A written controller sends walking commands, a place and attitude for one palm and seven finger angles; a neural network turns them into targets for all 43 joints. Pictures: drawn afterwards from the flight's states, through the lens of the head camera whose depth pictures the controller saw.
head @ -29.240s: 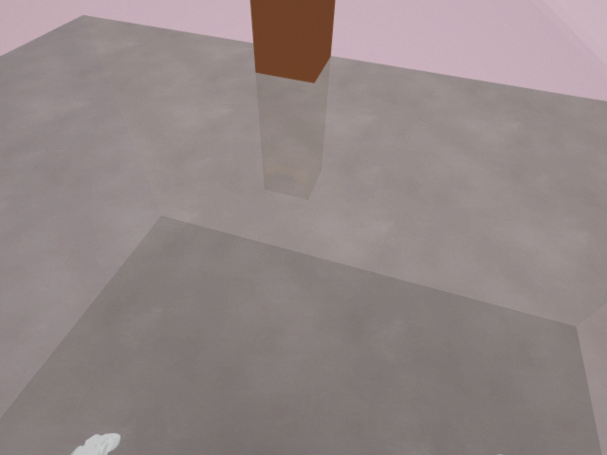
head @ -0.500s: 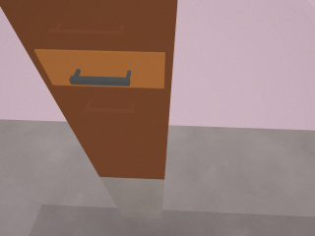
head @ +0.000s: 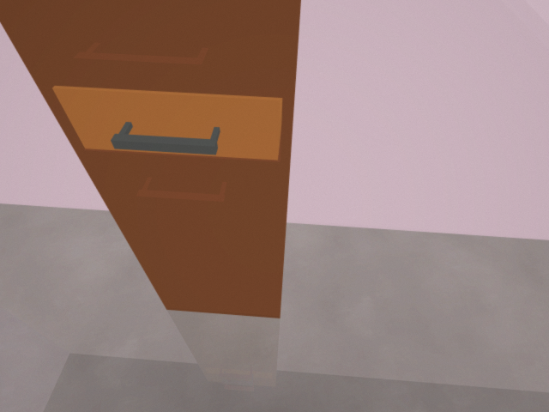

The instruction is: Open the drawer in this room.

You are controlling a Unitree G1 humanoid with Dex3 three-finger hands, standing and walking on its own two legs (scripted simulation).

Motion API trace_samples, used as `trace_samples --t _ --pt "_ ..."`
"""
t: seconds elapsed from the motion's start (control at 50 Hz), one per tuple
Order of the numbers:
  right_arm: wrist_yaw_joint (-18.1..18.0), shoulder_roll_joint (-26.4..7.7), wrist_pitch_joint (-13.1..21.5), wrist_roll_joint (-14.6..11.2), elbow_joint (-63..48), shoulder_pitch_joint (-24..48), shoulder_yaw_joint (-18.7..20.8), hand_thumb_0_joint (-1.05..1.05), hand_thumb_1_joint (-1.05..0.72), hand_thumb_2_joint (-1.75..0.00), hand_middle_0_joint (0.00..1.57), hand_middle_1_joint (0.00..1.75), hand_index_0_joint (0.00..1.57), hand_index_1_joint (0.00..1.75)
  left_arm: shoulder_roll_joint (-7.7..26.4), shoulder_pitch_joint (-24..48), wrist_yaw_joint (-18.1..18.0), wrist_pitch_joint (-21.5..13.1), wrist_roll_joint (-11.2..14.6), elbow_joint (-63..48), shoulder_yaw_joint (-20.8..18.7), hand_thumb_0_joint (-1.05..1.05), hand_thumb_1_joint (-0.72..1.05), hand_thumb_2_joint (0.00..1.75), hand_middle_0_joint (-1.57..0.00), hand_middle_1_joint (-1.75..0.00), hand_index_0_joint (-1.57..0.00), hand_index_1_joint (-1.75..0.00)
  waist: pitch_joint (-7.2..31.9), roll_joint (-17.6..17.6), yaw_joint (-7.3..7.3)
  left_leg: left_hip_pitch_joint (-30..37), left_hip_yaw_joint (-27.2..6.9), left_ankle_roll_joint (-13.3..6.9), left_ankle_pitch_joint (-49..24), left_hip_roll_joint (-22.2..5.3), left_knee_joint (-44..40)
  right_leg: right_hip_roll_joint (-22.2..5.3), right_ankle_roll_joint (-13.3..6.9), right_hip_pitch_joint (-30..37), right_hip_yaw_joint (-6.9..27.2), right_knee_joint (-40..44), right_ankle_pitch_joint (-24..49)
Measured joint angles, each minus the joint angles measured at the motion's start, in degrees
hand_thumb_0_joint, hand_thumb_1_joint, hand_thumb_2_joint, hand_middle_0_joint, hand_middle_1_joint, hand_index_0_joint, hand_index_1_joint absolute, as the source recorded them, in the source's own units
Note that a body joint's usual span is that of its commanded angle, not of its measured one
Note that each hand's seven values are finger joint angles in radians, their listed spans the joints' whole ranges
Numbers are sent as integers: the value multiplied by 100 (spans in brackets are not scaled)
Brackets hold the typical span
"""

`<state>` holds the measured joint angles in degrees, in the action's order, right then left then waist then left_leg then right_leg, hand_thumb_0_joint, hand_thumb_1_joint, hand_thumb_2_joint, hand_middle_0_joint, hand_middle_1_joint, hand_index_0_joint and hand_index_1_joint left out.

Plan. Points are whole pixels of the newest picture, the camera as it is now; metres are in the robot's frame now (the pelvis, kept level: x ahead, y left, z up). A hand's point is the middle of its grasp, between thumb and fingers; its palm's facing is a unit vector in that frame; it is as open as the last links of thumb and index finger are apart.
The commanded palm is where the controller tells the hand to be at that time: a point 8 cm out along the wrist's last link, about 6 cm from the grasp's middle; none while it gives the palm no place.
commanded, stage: raise the hand with hooked fingers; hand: left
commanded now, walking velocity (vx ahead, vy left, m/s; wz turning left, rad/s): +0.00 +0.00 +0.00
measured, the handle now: (168, 137) +0.53 +0.23 +0.10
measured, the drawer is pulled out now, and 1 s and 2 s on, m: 0.00 0.00 0.00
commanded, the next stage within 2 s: move the hooked fingers above the handle in 1.90 s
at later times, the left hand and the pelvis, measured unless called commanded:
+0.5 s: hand out of the picture +0.13 +0.21 -0.02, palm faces -0.01 -0.08 -1.00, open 9.0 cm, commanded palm +0.13 +0.22 +0.05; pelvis -0.06 -0.04 -0.03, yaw +1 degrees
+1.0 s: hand (84, 317) +0.20 +0.24 +0.10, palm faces +0.11 -0.06 -0.99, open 12.0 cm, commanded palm +0.18 +0.24 +0.16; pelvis -0.06 +0.00 +0.00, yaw +1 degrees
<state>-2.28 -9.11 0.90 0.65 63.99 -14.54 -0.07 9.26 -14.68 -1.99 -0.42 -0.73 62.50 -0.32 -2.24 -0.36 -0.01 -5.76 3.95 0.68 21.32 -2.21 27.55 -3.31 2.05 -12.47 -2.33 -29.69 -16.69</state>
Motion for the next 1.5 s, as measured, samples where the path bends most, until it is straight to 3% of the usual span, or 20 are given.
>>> trace_samples --t 0.02,0.04,0.08,0.1,0.14,0.16,0.2,0.24,0.28,0.36,0.42,0.5,0.58,0.7,0.8,0.92,1.04,1.18,1.5 --pt "13 -14 -26 -13 -35 10 8 1 -91 -89 20 30 20 30 -8 3 -42 -34 -5 10 9 1 92 90 -20 -30 -20 -29 2 -15 6 -109 -19 15 1 -28 128 17 0 -29 -26 9 16" --pt "-18 -51 34 -95 -265 -75 -28 1 -92 -89 20 30 20 30 24 -241 -74 332 -229 -854 90 1 92 90 -20 -30 -20 -30 -35 -13 -46 -140 -2 8 21 -39 171 31 -11 -84 -5 -38 27" --pt "-174 -86 642 -195 -702 -325 13 1 -92 -89 20 30 20 30 194 -771 -366 518 -636 -2838 253 2 92 89 -21 -30 -21 -30 -15 57 -193 -114 80 7 -16 49 22 -48 -165 -312 44 -364 -42" --pt "-234 -103 940 -239 -869 -378 43 2 -92 -89 20 30 20 30 284 -913 -568 572 -852 -3606 321 2 91 89 -21 -31 -21 -30 33 82 -194 -132 87 15 -82 119 -38 -103 -227 -419 32 -506 -66" --pt "-277 -210 1288 -193 -1255 -358 76 2 -92 -89 20 30 20 30 446 -924 -834 598 -1506 -4735 400 2 89 88 -21 -32 -21 -31 165 2 -114 -337 15 15 -137 194 46 -155 -262 -527 50 -512 -171" --pt "-260 -289 1321 -116 -1450 -270 86 2 -92 -89 20 30 20 30 514 -850 -935 553 -1937 -5128 387 2 88 88 -21 -32 -21 -32 271 -84 -91 -517 -9 16 -119 177 166 -141 -158 -645 50 -503 -169" --pt "-145 -400 1182 29 -1845 10 132 2 -91 -89 20 30 20 30 662 -702 -1155 433 -2910 -5711 277 1 84 87 -21 -34 -21 -34 506 -204 -83 -863 25 32 -82 109 370 -73 -74 -982 96 -601 -66" --pt "30 -443 893 145 -2253 340 193 2 -91 -89 20 30 20 30 792 -614 -1419 293 -3887 -6047 186 1 81 85 -21 -36 -21 -36 702 -225 -113 -1183 99 67 -48 47 554 -5 -133 -1350 177 -785 -47" --pt "198 -479 569 193 -2639 674 237 2 -91 -89 20 30 20 30 861 -622 -1578 92 -4664 -6246 153 1 77 84 -21 -39 -21 -39 763 -184 -199 -1437 184 99 -15 -11 735 61 -199 -1656 267 -970 -51" --pt "368 -621 102 220 -3245 1103 285 1 -91 -89 20 30 20 30 960 -880 -1717 -380 -5728 -6460 239 0 68 80 -21 -44 -22 -44 693 -48 -423 -1794 195 125 17 -59 1027 104 -272 -2033 295 -1272 -80" --pt "352 -688 -102 305 -3482 1222 340 1 -91 -90 20 30 20 30 1104 -992 -1858 -617 -6121 -6459 260 0 61 77 -23 -49 -23 -48 607 47 -600 -2020 72 98 63 -45 1263 79 -311 -2205 207 -1483 -144" --pt "260 -633 -184 376 -3487 1246 357 1 -91 -90 20 30 20 30 1315 -763 -2041 -789 -6093 -6440 108 0 50 73 -25 -55 -25 -55 517 51 -703 -2244 -158 100 153 -36 1609 35 -352 -2289 6 -1723 -256" --pt "215 -464 -235 367 -3299 1198 240 1 -91 -90 20 30 20 30 1421 -186 -2049 -609 -5915 -6392 25 0 40 69 -26 -61 -26 -61 466 -99 -638 -2223 -315 178 192 -41 1752 19 -351 -2152 -136 -1747 -281" --pt "104 -222 -375 207 -3029 909 -71 1 -90 -89 20 30 20 30 1477 478 -1327 -27 -5582 -6342 99 0 27 63 -27 -70 -27 -70 384 -303 -444 -1638 -241 155 -27 -14 1213 24 -277 -1579 -83 -1194 -37" --pt "89 -262 -399 143 -2962 588 -147 1 -90 -89 20 30 21 30 1613 486 -724 -75 -5391 -6582 55 0 15 58 -27 -77 -28 -77 278 -390 -356 -1130 -112 81 -252 28 654 20 -200 -1113 22 -651 215" --pt "97 -481 -386 100 -2842 418 16 2 -90 -89 20 30 21 30 1716 552 -622 -331 -5311 -6852 18 0 2 52 -28 -86 -29 -86 156 -443 -425 -808 -85 -3 -409 113 296 -46 -111 -759 39 -245 400" --pt "99 -601 -421 12 -2732 565 107 2 -90 -90 20 30 20 30 1829 1034 -475 -177 -5239 -6844 62 0 -12 46 -30 -95 -30 -95 121 -451 -531 -537 -109 -61 -538 192 12 -114 -58 -459 11 50 521" --pt "111 -569 -492 -68 -2836 929 -16 2 -91 -90 20 30 20 30 2070 1735 179 88 -5056 -6780 127 0 -28 39 -31 -106 -31 -105 76 -476 -559 -174 -135 -87 -699 226 -353 -132 -33 -76 -27 419 672" --pt "290 -631 -594 -136 -2928 939 -177 1 -90 -89 20 30 20 30 2683 3002 1416 109 -4574 -6758 -110 0 -48 30 -32 -119 -32 -119 97 -538 -618 -59 -260 -63 -861 207 -611 -110 -45 138 -167 772 836"
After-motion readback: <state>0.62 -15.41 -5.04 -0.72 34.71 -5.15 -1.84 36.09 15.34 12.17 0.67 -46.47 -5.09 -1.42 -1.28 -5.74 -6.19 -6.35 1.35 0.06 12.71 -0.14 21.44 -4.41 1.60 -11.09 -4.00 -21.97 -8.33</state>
